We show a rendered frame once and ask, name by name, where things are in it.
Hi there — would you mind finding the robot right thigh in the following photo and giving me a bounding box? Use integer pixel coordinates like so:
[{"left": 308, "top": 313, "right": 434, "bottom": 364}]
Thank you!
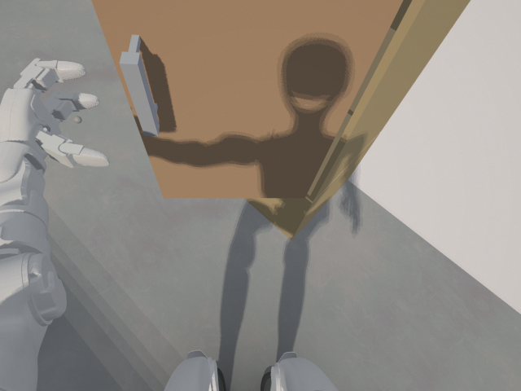
[{"left": 271, "top": 358, "right": 339, "bottom": 391}]

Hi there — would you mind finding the left robot shin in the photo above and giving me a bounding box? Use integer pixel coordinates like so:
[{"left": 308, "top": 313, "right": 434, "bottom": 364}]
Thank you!
[{"left": 187, "top": 350, "right": 208, "bottom": 359}]

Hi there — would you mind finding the left robot forearm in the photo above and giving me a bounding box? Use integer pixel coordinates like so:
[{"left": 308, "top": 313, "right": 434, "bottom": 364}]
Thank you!
[{"left": 0, "top": 142, "right": 50, "bottom": 259}]

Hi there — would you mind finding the left robot hand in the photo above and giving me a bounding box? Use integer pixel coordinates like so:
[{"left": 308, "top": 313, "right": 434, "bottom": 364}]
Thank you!
[{"left": 0, "top": 58, "right": 110, "bottom": 168}]

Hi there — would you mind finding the handle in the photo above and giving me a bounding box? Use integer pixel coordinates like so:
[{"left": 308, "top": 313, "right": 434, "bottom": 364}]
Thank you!
[{"left": 120, "top": 35, "right": 160, "bottom": 136}]

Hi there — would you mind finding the cupboard door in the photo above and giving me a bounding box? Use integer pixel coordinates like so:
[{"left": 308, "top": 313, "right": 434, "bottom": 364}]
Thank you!
[{"left": 91, "top": 0, "right": 403, "bottom": 198}]

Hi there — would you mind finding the left robot upper arm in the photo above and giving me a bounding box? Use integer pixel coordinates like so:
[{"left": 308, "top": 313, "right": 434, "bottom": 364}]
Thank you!
[{"left": 0, "top": 253, "right": 67, "bottom": 391}]

